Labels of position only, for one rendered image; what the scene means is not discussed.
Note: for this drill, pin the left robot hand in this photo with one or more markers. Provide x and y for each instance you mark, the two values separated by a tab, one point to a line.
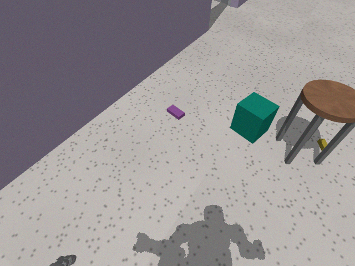
65	260

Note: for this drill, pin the stool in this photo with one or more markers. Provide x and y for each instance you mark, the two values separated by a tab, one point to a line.
329	100

